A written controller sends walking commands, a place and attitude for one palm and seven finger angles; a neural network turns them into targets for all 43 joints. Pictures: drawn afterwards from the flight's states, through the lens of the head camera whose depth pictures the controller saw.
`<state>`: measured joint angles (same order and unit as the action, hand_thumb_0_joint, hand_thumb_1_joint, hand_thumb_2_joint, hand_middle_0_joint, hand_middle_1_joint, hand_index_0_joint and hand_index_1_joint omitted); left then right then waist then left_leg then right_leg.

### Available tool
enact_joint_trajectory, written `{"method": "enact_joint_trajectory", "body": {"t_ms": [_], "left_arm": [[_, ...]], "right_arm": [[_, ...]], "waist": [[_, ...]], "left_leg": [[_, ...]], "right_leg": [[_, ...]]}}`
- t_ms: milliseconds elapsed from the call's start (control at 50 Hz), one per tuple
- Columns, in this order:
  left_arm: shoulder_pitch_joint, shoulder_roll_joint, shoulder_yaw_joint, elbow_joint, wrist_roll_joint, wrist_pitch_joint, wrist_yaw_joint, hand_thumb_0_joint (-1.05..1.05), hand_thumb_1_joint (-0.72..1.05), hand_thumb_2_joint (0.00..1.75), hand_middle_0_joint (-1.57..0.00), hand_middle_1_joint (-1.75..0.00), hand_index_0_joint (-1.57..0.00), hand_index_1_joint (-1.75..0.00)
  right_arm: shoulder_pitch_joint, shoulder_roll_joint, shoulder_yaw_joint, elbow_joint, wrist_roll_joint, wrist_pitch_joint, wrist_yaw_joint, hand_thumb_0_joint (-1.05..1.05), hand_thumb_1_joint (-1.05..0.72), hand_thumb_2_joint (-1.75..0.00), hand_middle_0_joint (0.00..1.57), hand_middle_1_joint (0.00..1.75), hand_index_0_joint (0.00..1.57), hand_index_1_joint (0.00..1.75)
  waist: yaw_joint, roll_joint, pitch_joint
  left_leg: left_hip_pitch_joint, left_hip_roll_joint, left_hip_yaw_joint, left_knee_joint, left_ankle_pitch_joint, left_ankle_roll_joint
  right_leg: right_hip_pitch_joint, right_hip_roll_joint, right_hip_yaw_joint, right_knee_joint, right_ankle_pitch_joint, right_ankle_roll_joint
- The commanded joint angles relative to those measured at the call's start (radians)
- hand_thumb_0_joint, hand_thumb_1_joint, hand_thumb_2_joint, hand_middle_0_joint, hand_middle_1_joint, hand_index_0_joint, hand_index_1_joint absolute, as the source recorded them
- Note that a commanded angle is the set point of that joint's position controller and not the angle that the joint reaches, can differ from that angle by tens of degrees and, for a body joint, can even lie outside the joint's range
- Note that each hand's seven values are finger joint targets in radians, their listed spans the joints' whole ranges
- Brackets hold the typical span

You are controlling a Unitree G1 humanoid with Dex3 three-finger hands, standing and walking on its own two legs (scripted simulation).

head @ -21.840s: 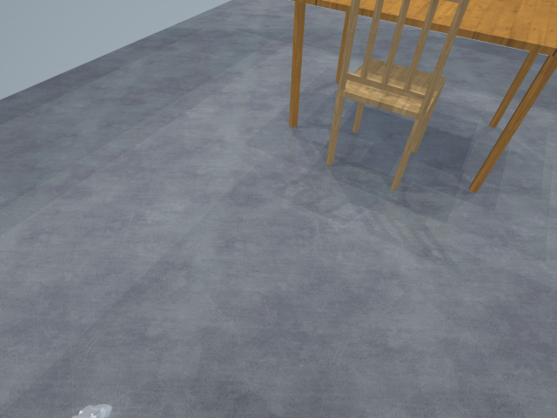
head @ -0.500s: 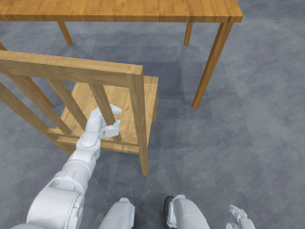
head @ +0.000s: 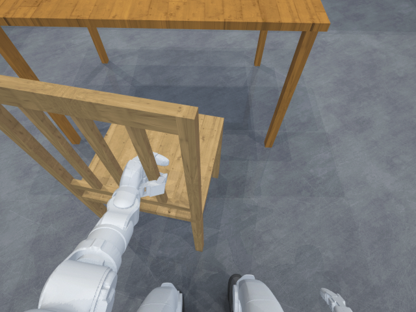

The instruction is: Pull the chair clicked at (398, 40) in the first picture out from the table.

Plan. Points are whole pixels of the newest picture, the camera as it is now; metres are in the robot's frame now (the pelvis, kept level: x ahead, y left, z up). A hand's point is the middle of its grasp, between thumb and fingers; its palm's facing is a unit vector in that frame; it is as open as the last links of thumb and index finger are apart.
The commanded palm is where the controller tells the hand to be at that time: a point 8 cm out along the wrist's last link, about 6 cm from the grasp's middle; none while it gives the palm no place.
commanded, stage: step backward, pulling the chair out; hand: left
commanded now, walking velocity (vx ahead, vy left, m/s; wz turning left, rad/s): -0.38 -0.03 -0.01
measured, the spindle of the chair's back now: (110, 162) +0.42 +0.22 -0.03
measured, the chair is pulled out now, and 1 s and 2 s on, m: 0.33 0.39 0.48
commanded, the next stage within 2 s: none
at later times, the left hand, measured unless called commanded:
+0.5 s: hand (157, 192) +0.35 +0.11 -0.05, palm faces -0.09 -0.98 -0.19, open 5.7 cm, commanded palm +0.37 +0.17 -0.04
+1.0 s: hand (155, 209) +0.31 +0.11 -0.05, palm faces -0.08 -0.98 -0.18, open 5.8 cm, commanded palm +0.33 +0.17 -0.05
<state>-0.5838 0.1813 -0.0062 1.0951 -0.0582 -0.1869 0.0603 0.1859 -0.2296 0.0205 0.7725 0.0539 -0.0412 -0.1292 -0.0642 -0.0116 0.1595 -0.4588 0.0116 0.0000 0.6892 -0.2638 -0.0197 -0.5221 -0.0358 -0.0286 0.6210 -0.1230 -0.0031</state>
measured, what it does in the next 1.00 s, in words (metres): steps on the spot: right foot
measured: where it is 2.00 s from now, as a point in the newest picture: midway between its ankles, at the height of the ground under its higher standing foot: outside the picture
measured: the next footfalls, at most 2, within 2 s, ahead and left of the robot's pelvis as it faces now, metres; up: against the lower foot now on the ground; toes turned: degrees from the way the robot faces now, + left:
right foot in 0.60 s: +0.05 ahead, -0.15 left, +0.00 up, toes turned -5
left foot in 1.98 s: -0.07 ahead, +0.12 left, +0.00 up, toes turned -2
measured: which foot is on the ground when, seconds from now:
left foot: down 0.00-1.00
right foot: down 0.00-0.46, up 0.48-0.58, down 0.60-1.00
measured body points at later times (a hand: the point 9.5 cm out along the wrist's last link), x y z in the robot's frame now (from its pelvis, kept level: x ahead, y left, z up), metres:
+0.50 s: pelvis -0.02 +0.02 +0.00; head +0.05 +0.01 +0.44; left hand +0.35 +0.17 -0.04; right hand +0.04 -0.25 -0.13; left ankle +0.05 +0.13 -0.72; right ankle +0.10 -0.12 -0.70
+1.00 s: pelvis -0.07 +0.00 +0.00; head +0.01 +0.01 +0.44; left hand +0.31 +0.17 -0.03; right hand +0.01 -0.28 -0.11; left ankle +0.05 +0.13 -0.71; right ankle +0.01 -0.14 -0.71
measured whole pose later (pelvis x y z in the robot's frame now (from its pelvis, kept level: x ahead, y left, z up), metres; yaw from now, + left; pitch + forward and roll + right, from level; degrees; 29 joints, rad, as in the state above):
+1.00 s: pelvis -0.07 +0.00 +0.00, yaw -3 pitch +0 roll -2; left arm -0.61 0.21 0.02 1.11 -0.05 -0.18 0.07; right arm 0.19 -0.28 0.00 0.77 0.06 -0.07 -0.14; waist -0.06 0.01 0.19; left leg -0.49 0.05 -0.03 0.63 -0.14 -0.02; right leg -0.46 -0.01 -0.02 0.67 -0.33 0.01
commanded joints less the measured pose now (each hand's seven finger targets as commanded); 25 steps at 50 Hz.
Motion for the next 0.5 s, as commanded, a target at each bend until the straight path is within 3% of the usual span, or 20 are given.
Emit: {"method": "enact_joint_trajectory", "body": {"t_ms": [0,20,40,80,100,140,180,220,240,280,300,320,340,360,380,400,420,440,460,480], "left_arm": [[-0.343,0.206,0.024,-0.21,0.033,-0.089,0.038,0.0,0.9,0.9,-0.5,-1.45,-0.5,-1.45],[-0.34,0.204,0.025,-0.216,0.034,-0.092,0.039,0.0,0.9,0.9,-0.5,-1.45,-0.5,-1.45],[-0.33,0.223,0.041,-0.215,0.033,-0.091,0.043,0.0,0.9,0.9,-0.5,-1.45,-0.5,-1.45],[-0.326,0.196,0.022,-0.234,0.037,-0.096,0.043,0.0,0.9,0.9,-0.5,-1.45,-0.5,-1.45],[-0.331,0.203,0.03,-0.244,0.037,-0.098,0.046,0.0,0.9,0.9,-0.5,-1.45,-0.5,-1.45],[-0.323,0.222,0.044,-0.249,0.037,-0.096,0.047,0.0,0.9,0.9,-0.5,-1.45,-0.5,-1.45],[-0.322,0.203,0.032,-0.256,0.043,-0.094,0.045,0.0,0.9,0.9,-0.5,-1.45,-0.5,-1.45],[-0.328,0.208,0.031,-0.258,0.043,-0.092,0.045,0.0,0.9,0.9,-0.5,-1.45,-0.5,-1.45],[-0.313,0.232,0.046,-0.249,0.044,-0.087,0.046,0.0,0.9,0.9,-0.5,-1.45,-0.5,-1.45],[-0.295,0.229,0.034,-0.232,0.041,-0.08,0.048,0.0,0.9,0.9,-0.5,-1.45,-0.5,-1.45],[-0.284,0.236,0.038,-0.21,0.043,-0.072,0.051,0.0,0.9,0.9,-0.5,-1.45,-0.5,-1.45],[-0.293,0.244,0.049,-0.203,0.046,-0.065,0.054,0.0,0.9,0.9,-0.5,-1.45,-0.5,-1.45],[-0.293,0.236,0.052,-0.193,0.041,-0.061,0.053,0.0,0.9,0.9,-0.5,-1.45,-0.5,-1.45],[-0.314,0.223,0.045,-0.19,0.044,-0.061,0.049,0.0,0.9,0.9,-0.5,-1.45,-0.5,-1.45],[-0.32,0.211,0.04,-0.188,0.043,-0.063,0.045,0.0,0.9,0.9,-0.5,-1.45,-0.5,-1.45],[-0.318,0.206,0.04,-0.193,0.041,-0.07,0.043,0.0,0.9,0.9,-0.5,-1.45,-0.5,-1.45],[-0.336,0.189,0.029,-0.221,0.038,-0.077,0.045,0.0,0.9,0.9,-0.5,-1.45,-0.5,-1.45],[-0.372,0.185,0.031,-0.243,0.033,-0.077,0.05,0.0,0.9,0.9,-0.5,-1.45,-0.5,-1.45],[-0.398,0.183,0.035,-0.245,0.028,-0.073,0.045,0.0,0.9,0.9,-0.5,-1.45,-0.5,-1.45],[-0.423,0.178,0.031,-0.249,0.03,-0.078,0.04,0.0,0.9,0.9,-0.5,-1.45,-0.5,-1.45]], "right_arm": [[0.082,-0.144,-0.037,-0.091,-0.002,-0.047,-0.016,0.0,-0.9,-0.9,0.2,0.3,0.2,0.3],[0.079,-0.143,-0.033,-0.096,-0.001,-0.049,-0.017,0.0,-0.9,-0.9,0.2,0.3,0.2,0.3],[0.071,-0.158,-0.036,-0.098,-0.003,-0.05,-0.021,0.0,-0.9,-0.9,0.2,0.3,0.2,0.3],[0.064,-0.157,-0.033,-0.111,-0.004,-0.049,-0.022,0.0,-0.9,-0.9,0.2,0.3,0.2,0.3],[0.056,-0.157,-0.034,-0.117,-0.004,-0.05,-0.024,0.0,-0.9,-0.9,0.2,0.3,0.2,0.3],[0.049,-0.159,-0.04,-0.122,-0.004,-0.049,-0.026,0.0,-0.9,-0.9,0.2,0.3,0.2,0.3],[0.049,-0.15,-0.04,-0.118,-0.007,-0.044,-0.024,0.0,-0.9,-0.9,0.2,0.3,0.2,0.3],[0.05,-0.149,-0.042,-0.119,-0.007,-0.042,-0.022,0.0,-0.9,-0.9,0.2,0.3,0.2,0.3],[0.057,-0.154,-0.046,-0.116,-0.007,-0.042,-0.024,0.0,-0.9,-0.9,0.2,0.3,0.2,0.3],[0.092,-0.142,-0.04,-0.104,-0.004,-0.043,-0.014,0.0,-0.9,-0.9,0.2,0.3,0.2,0.3],[0.114,-0.138,-0.039,-0.091,-0.004,-0.041,-0.01,0.0,-0.9,-0.9,0.2,0.3,0.2,0.3],[0.131,-0.139,-0.038,-0.075,-0.005,-0.039,-0.005,0.0,-0.9,-0.9,0.2,0.3,0.2,0.3],[0.138,-0.142,-0.035,-0.064,-0.006,-0.041,-0.006,0.0,-0.9,-0.9,0.2,0.3,0.2,0.3],[0.137,-0.142,-0.023,-0.053,-0.007,-0.041,-0.002,0.0,-0.9,-0.9,0.2,0.3,0.2,0.3],[0.125,-0.146,-0.019,-0.057,-0.007,-0.043,-0.003,0.0,-0.9,-0.9,0.2,0.3,0.2,0.3],[0.102,-0.162,-0.019,-0.073,-0.008,-0.046,-0.008,0.0,-0.9,-0.9,0.2,0.3,0.2,0.3],[0.061,-0.176,-0.018,-0.095,-0.01,-0.047,-0.01,0.0,-0.9,-0.9,0.2,0.3,0.2,0.3],[0.032,-0.183,-0.028,-0.111,-0.013,-0.046,-0.011,0.0,-0.9,-0.9,0.2,0.3,0.2,0.3],[0.036,-0.174,-0.036,-0.094,-0.015,-0.045,-0.008,0.0,-0.9,-0.9,0.2,0.3,0.2,0.3],[0.042,-0.165,-0.039,-0.083,-0.017,-0.049,-0.005,0.0,-0.9,-0.9,0.2,0.3,0.2,0.3]], "waist": [[0.034,-0.048,-0.444],[0.035,-0.045,-0.45],[0.038,-0.008,-0.433],[0.044,0.059,-0.45],[0.047,0.059,-0.45],[0.047,0.065,-0.427],[0.046,0.111,-0.427],[0.047,0.075,-0.42],[0.047,0.04,-0.407],[0.043,-0.084,-0.405],[0.039,-0.162,-0.413],[0.03,-0.212,-0.443],[0.021,-0.231,-0.452],[0.013,-0.193,-0.455],[0.013,-0.126,-0.43],[0.023,0.015,-0.404],[0.038,0.211,-0.398],[0.052,0.329,-0.383],[0.052,0.277,-0.408],[0.048,0.175,-0.405]], "left_leg": [[0.159,0.059,-0.075,-0.105,-0.223,0.033],[0.147,0.067,-0.081,-0.126,-0.213,0.037],[0.133,0.081,-0.084,-0.151,-0.199,0.042],[0.089,0.122,-0.107,-0.203,-0.155,0.053],[0.065,0.141,-0.116,-0.214,-0.112,0.06],[0.03,0.156,-0.118,-0.216,-0.094,0.071],[0.022,0.168,-0.118,-0.204,-0.032,0.071],[-0.009,0.146,-0.104,-0.155,-0.069,0.06],[-0.004,0.113,-0.087,-0.115,-0.132,0.048],[0.079,0.028,-0.051,0.033,-0.286,0.02],[0.155,-0.012,-0.021,0.13,-0.27,0.009],[0.221,-0.035,0.002,0.197,-0.24,0.002],[0.251,-0.034,-0.005,0.182,-0.211,0.002],[0.272,-0.017,-0.02,0.082,-0.191,0.008],[0.25,0.024,-0.068,-0.068,-0.196,0.024],[0.179,0.088,-0.146,-0.197,-0.211,0.052],[0.051,0.195,-0.258,-0.331,-0.231,0.092],[-0.03,0.299,-0.367,-0.4,-0.192,0.146],[0.0,0.34,-0.392,-0.378,-0.087,0.173],[0.079,0.331,-0.371,-0.313,0.06,0.177]], "right_leg": [[0.098,-0.154,0.151,-0.248,-0.42,-0.019],[0.116,-0.14,0.14,-0.227,-0.402,-0.011],[0.12,-0.126,0.128,-0.201,-0.386,-0.008],[0.182,-0.091,0.096,-0.105,-0.321,0.0],[0.214,-0.08,0.09,-0.064,-0.284,0.002],[0.235,-0.076,0.097,-0.034,-0.268,-0.003],[0.257,-0.078,0.095,0.009,-0.197,-0.011],[0.254,-0.107,0.129,-0.014,-0.213,-0.029],[0.219,-0.135,0.168,-0.063,-0.255,-0.044],[0.08,-0.226,0.253,-0.269,-0.482,-0.076],[0.011,-0.266,0.267,-0.365,-0.574,-0.082],[-0.009,-0.289,0.252,-0.408,-0.577,-0.088],[0.007,-0.28,0.215,-0.398,-0.492,-0.089],[0.029,-0.259,0.163,-0.353,-0.416,-0.074],[0.046,-0.209,0.108,-0.283,-0.385,-0.043],[0.064,-0.13,0.066,-0.161,-0.372,-0.012],[0.142,-0.054,0.019,0.072,-0.337,0.004],[0.196,-0.01,0.009,0.26,-0.279,0.003],[0.218,-0.001,0.031,0.329,-0.275,-0.004],[0.194,-0.004,0.046,0.253,-0.317,-0.009]]}}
